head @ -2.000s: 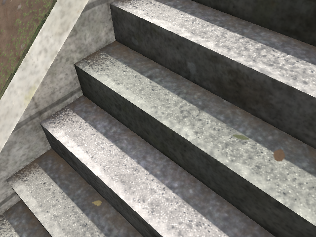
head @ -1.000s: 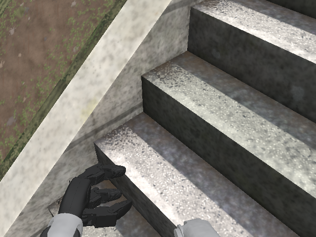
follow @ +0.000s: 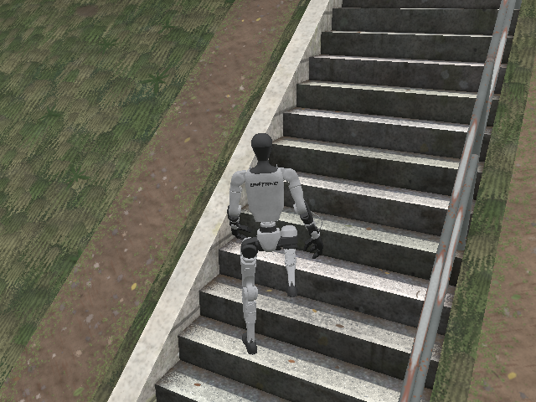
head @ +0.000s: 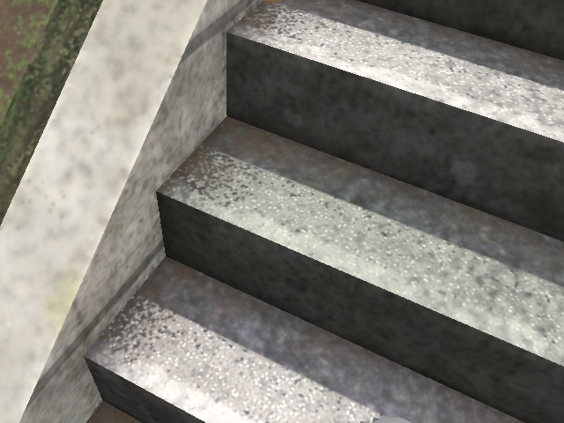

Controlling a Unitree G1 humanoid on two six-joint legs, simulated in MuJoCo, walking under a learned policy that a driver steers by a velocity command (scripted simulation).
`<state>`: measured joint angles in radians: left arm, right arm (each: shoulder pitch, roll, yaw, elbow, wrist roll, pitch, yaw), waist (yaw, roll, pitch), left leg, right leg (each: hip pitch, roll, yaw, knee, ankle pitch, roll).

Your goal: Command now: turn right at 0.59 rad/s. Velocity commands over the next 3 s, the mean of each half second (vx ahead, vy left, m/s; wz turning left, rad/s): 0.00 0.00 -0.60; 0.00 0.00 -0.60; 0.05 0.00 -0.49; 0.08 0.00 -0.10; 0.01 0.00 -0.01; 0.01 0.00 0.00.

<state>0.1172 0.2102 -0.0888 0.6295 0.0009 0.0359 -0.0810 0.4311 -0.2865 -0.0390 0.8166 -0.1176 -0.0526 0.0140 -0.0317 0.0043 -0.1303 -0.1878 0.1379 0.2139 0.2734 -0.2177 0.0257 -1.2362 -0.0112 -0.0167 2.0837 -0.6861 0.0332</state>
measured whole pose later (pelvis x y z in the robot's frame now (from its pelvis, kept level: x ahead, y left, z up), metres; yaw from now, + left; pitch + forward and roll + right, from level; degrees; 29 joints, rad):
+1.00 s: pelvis +0.09 -0.05 +0.17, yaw -34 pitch +7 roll +3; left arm 0.15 0.24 0.02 0.80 0.04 -0.02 -0.06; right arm 0.16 -0.14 0.02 0.65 -0.04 -0.07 0.00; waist -0.04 -0.07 -0.12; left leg -0.29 0.03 0.27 0.40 -0.23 0.03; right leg -0.82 -0.07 0.06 1.34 -0.36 0.07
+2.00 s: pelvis +0.25 -0.13 +0.30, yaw -49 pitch +4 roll +2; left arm 0.11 0.22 0.06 0.76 0.04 -0.04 0.02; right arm 0.29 -0.15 -0.02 1.03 -0.01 -0.03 -0.04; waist 0.01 -0.05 -0.06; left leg -0.63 -0.03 0.09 0.99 -0.42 0.06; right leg -0.88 0.07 0.12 1.78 -0.06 -0.05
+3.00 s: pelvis +0.30 -0.22 +0.36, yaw -49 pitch -1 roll +0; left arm 0.40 0.11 0.00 0.97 0.01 -0.02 0.05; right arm 0.43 -0.10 0.01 1.02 -0.01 -0.01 -0.08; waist 0.00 0.00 0.01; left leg -0.11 0.02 0.02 0.43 -0.30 0.00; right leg -0.20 0.04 -0.09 0.41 -0.19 -0.06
